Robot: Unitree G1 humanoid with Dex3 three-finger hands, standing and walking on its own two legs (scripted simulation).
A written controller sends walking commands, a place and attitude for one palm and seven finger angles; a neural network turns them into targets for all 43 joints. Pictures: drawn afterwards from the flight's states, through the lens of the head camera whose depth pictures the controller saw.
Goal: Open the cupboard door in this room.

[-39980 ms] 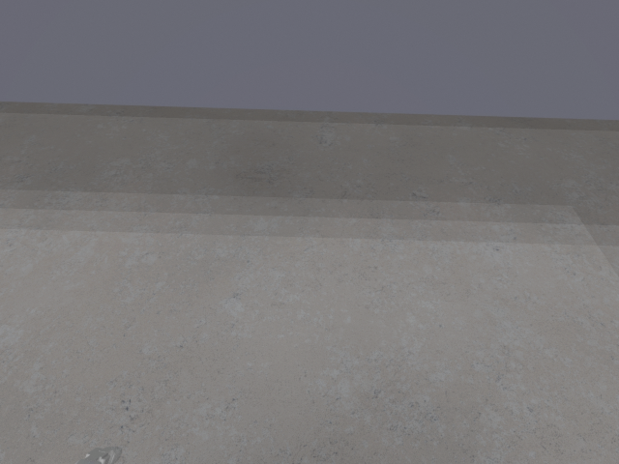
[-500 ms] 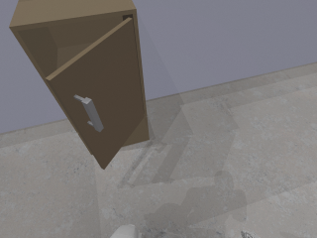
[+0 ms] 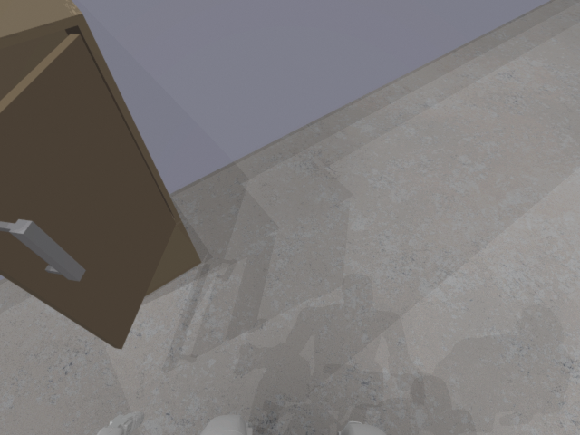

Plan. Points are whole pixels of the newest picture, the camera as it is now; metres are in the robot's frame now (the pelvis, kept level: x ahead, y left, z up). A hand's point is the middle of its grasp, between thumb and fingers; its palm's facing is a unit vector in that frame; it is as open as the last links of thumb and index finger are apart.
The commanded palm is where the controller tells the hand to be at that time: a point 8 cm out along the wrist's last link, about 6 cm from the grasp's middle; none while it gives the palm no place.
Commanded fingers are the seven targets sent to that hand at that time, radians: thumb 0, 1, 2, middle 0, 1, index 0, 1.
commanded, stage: walk to a spot facing it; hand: left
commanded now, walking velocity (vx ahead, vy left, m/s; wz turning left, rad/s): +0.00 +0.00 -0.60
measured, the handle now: (40, 251) +0.36 +0.43 -0.01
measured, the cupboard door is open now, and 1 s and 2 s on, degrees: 44 44 44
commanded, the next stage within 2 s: turn to face it in 1.84 s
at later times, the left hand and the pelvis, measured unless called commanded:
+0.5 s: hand (211, 406) +0.17 +0.14 -0.14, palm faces -0.29 -0.93 -0.24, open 7.4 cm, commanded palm none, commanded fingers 0.00 0.90 0.90 -0.20 -0.30 -0.20 -0.30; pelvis +0.01 -0.03 +0.01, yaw -18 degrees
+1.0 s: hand (249, 370) +0.23 +0.09 -0.17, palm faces -0.48 -0.86 -0.19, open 7.4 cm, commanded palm none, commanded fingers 0.00 0.90 0.90 -0.20 -0.30 -0.20 -0.30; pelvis +0.14 -0.09 +0.01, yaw -35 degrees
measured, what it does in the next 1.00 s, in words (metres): walks ahead, turning right: left foot, then right foot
